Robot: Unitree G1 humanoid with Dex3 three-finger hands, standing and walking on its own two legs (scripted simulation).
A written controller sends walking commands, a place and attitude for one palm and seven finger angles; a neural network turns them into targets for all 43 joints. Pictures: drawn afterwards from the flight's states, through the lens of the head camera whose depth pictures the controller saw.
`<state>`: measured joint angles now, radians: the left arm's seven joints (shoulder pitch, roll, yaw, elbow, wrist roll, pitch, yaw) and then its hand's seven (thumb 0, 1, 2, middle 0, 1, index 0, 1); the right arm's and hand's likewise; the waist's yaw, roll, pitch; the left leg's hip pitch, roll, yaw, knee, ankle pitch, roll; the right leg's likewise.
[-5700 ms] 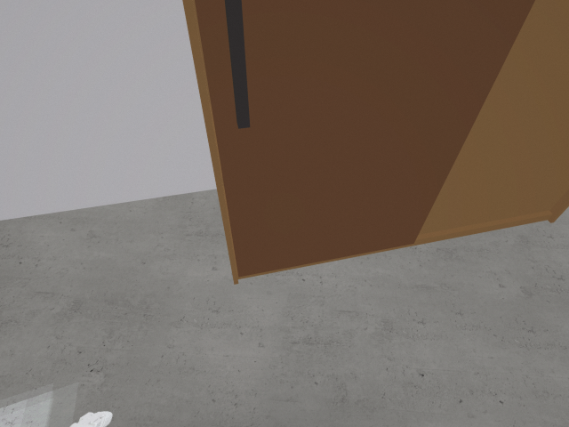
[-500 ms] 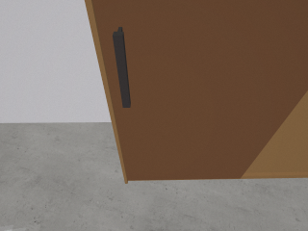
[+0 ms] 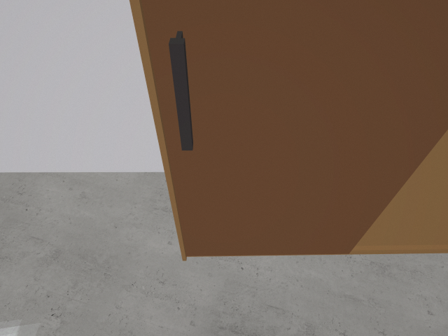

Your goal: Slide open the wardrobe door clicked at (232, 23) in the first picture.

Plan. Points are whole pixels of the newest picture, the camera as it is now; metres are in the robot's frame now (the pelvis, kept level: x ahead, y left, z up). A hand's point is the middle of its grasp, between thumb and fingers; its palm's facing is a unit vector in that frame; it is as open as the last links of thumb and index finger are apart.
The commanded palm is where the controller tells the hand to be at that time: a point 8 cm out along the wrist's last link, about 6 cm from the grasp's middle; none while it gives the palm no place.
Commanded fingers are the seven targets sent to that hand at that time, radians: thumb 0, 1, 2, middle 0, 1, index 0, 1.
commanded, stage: look again from close up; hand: left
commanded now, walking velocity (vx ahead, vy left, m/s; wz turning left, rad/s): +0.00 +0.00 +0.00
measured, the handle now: (184, 96) +0.56 +0.13 +0.15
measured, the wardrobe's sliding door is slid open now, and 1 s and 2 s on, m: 0.00 0.00 0.00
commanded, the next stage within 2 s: shuffle to correct the standing spot in 1.14 s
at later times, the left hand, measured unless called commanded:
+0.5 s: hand out of the picture +0.00 +0.17 -0.17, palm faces +0.03 -0.98 -0.18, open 7.4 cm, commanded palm none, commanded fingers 0.00 0.90 0.90 -0.20 -0.30 -0.20 -0.30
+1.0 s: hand out of the picture +0.01 +0.16 -0.17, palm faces +0.02 -0.98 -0.18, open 7.4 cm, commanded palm none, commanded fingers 0.00 0.90 0.90 -0.20 -0.30 -0.20 -0.30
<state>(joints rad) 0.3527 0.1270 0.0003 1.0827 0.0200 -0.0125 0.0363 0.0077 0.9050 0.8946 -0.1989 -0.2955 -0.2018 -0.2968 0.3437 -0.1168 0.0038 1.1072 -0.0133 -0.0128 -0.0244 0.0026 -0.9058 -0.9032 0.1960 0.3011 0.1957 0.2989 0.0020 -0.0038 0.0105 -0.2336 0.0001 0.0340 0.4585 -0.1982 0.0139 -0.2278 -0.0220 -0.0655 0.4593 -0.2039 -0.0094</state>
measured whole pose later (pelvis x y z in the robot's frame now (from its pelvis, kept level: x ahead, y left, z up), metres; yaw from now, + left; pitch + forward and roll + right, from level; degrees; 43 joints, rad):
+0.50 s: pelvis +0.01 +0.00 +0.00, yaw +0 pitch -2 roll +0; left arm 0.33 0.14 0.00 1.08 0.02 -0.02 0.04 0.01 0.90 0.89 -0.20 -0.30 -0.20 -0.30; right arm 0.30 -0.14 0.00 1.11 -0.01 -0.02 -0.02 0.00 -0.91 -0.90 0.20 0.30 0.20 0.30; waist 0.01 0.00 0.02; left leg -0.21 0.00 0.04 0.43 -0.20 0.02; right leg -0.21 -0.02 -0.06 0.44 -0.20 -0.01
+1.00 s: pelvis +0.01 -0.01 +0.00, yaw +0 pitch -2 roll +0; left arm 0.31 0.15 -0.01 1.09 0.02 -0.02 0.03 0.01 0.90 0.89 -0.20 -0.30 -0.20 -0.30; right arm 0.29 -0.14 0.01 1.12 -0.01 -0.02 -0.02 0.00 -0.91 -0.90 0.20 0.30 0.20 0.30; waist 0.01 0.00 0.03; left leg -0.20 0.01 0.04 0.42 -0.20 0.00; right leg -0.20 -0.01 -0.06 0.43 -0.21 -0.02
